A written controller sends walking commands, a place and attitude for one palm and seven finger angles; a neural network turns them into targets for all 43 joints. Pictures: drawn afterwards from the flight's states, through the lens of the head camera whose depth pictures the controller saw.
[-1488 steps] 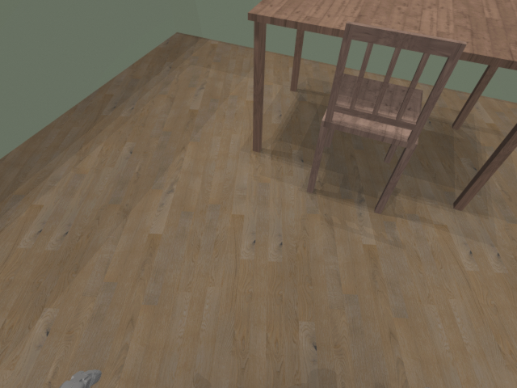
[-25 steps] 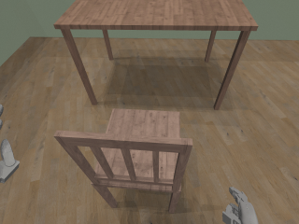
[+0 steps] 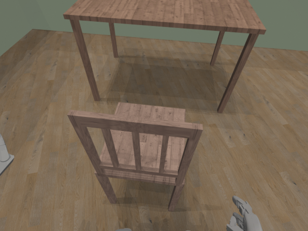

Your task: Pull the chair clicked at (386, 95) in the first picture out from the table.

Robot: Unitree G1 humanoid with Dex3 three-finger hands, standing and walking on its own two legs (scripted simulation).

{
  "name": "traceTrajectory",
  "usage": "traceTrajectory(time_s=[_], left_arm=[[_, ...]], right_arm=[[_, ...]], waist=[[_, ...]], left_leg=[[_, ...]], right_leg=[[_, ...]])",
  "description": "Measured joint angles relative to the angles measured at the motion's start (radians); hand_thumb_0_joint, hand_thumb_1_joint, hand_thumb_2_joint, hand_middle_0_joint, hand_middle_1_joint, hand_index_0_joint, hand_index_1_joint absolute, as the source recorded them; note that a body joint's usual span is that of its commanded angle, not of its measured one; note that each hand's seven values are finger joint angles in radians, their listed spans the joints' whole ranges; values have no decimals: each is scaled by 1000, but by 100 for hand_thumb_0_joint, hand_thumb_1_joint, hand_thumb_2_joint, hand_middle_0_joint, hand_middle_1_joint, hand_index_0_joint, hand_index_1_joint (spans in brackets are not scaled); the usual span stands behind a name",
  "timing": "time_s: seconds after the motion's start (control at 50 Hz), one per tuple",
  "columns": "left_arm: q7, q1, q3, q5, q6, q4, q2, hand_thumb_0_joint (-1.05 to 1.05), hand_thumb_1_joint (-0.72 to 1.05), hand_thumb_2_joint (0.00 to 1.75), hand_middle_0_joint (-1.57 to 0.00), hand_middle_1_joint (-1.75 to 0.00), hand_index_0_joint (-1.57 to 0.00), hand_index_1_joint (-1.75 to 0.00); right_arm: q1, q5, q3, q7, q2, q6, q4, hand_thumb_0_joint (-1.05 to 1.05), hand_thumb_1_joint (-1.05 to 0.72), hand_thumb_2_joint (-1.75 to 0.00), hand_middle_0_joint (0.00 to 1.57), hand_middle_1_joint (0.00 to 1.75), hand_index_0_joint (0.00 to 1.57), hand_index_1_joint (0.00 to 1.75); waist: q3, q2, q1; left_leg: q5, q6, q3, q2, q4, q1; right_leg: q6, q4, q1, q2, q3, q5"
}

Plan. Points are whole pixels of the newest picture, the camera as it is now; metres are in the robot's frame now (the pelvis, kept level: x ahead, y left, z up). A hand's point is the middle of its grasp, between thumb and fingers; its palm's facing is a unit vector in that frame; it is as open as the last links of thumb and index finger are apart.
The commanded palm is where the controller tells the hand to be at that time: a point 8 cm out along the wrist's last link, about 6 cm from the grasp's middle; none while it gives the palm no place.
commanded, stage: step back with the hand held close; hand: left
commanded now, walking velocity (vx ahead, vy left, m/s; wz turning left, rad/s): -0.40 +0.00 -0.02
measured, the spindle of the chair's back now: (137, 151) +0.37 +0.08 -0.09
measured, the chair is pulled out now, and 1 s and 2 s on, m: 0.66 0.66 0.66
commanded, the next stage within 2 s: stop stepping back and stand still in 1.20 s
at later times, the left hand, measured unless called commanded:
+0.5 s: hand (12, 156) +0.20 +0.26 +0.18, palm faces +0.50 -0.75 -0.44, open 7.4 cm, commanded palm +0.13 +0.30 +0.19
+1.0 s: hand (37, 162) +0.19 +0.21 +0.19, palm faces +0.25 -0.79 -0.55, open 7.4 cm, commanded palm +0.13 +0.28 +0.19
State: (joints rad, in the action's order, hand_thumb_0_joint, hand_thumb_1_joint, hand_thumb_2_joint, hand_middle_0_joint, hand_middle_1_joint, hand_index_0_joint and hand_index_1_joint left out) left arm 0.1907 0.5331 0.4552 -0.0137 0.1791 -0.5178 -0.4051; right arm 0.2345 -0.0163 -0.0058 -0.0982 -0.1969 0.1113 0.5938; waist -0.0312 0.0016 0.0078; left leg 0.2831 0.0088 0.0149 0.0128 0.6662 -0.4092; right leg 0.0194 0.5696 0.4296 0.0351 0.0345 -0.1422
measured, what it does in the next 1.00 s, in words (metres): steps on the spot: right foot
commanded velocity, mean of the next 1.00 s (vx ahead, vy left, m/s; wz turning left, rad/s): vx -0.40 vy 0.00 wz -0.03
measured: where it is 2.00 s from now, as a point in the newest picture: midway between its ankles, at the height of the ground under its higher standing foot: outside the picture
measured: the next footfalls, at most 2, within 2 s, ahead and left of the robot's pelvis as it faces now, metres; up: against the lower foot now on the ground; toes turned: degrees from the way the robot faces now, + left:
right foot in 0.80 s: -0.01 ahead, -0.14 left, +0.00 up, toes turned -3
left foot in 1.08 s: +0.01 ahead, +0.11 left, +0.00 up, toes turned -2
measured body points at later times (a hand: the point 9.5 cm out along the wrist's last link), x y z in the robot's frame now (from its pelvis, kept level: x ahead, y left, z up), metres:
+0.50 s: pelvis +0.00 +0.00 -0.01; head +0.04 +0.01 +0.44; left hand +0.17 +0.30 +0.21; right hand +0.17 -0.24 -0.09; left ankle +0.05 +0.12 -0.72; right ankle +0.10 -0.13 -0.72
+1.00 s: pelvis -0.03 -0.02 +0.01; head +0.02 +0.00 +0.46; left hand +0.17 +0.26 +0.21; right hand +0.14 -0.25 -0.07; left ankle -0.01 +0.11 -0.69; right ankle -0.05 -0.13 -0.72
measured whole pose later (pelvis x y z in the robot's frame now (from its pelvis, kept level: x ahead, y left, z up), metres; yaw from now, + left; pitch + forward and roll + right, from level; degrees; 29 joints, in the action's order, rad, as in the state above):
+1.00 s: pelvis -0.03 -0.02 +0.01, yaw -3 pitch +4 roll -1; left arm 0.11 0.63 0.46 -0.04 0.26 -0.61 -0.47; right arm 0.13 -0.01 -0.01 -0.06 -0.16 0.08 0.62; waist -0.03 -0.02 -0.02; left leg 0.41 -0.03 0.03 0.03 0.83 -0.50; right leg -0.01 0.48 0.29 -0.02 0.00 -0.26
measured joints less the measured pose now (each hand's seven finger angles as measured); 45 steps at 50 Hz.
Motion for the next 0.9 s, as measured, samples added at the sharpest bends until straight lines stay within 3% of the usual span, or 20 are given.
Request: traceTrajectory(time_s=[0.14, 0.26, 0.38, 0.5, 0.6, 0.66, 0.7, 0.8, 0.84, 0.9], left_arm=[[4, -7, -11, -9, 7, -40, 19, 2, 89, 89, -21, -30, -21, -30], [2, 3, 21, -2, 21, -55, -21, 2, 89, 89, -21, -30, -22, -30], [-9, -10, 53, 3, 40, -43, -26, 2, 89, 89, -21, -30, -22, -30], [-8, -27, 9, -10, 45, -76, 21, 2, 89, 89, -21, -30, -22, -30], [-12, 18, 24, -11, 48, -92, -17, 2, 89, 89, -21, -30, -22, -30], [-19, 29, 46, -7, 54, -72, -35, 2, 89, 89, -22, -30, -22, -30], [-23, 30, 55, -17, 54, -68, -39, 2, 89, 89, -21, -30, -22, -30], [-35, -2, 44, -30, 79, -73, -13, 2, 89, 89, -21, -30, -21, -30], [-48, -37, 12, -28, 80, -69, 4, 2, 89, 89, -21, -30, -21, -30], [-75, -23, -11, -31, 82, -89, -18, 2, 89, 89, -21, -30, -21, -30]], right_arm=[[-24, 15, 0, 13, -10, -5, 29, 1, -91, -90, 20, 30, 21, 30], [-28, 6, -12, 7, -5, 6, 8, 1, -91, -90, 20, 30, 21, 30], [-23, 3, -13, 6, 11, 28, 1, 1, -91, -90, 20, 30, 21, 30], [-44, 25, -13, 28, -2, 15, 49, 1, -91, -90, 20, 30, 21, 30], [-56, 24, -16, 27, -5, -10, 47, 1, -91, -90, 20, 30, 21, 30], [-40, 14, -24, 16, 7, 12, 25, 1, -91, -90, 20, 30, 21, 30], [-30, 14, -23, 16, 21, 34, 26, 1, -91, -90, 20, 30, 21, 30], [-72, 38, 4, 37, 47, 73, 62, 1, -91, -90, 20, 30, 21, 30], [-106, 40, 10, 48, 45, 70, 65, 1, -91, -90, 20, 30, 21, 30], [-122, 28, 11, 60, 45, 45, 44, 1, -91, -90, 20, 30, 21, 30]], waist=[[-1, -12, 10], [-4, -10, -15], [-6, -14, -12], [-2, -27, 0], [-4, -37, -16], [5, -17, -26], [19, -20, -20], [9, -36, 27], [-32, 0, 23], [-54, 28, 0]], left_leg=[[35, -1, -8, 0, 10, -36], [-41, -2, -5, 10, 11, -52], [23, -2, -11, 22, 91, -73], [143, -9, -1, 5, 93, -85], [-58, -1, -11, 12, 1, -55], [-31, 0, 3, 28, 20, -64], [-23, -4, 4, 33, 15, -70], [-53, -20, -41, 69, -31, -73], [-79, -33, -29, 99, -56, -63], [-113, -43, -11, 120, -77, -63]], right_leg=[[-1, -15, 28, 3, -3, 19], [6, 22, 46, -12, -11, -33], [-1, 106, 68, -18, -16, -53], [-6, 61, 65, -11, -16, -34], [4, 18, 46, -16, -22, -32], [3, 132, 36, -44, -28, -136], [-3, 144, -11, -47, -24, -176], [1, -15, -152, -41, -10, -227], [-5, -72, -174, -73, 0, -175], [-26, -109, -183, -99, 13, -126]])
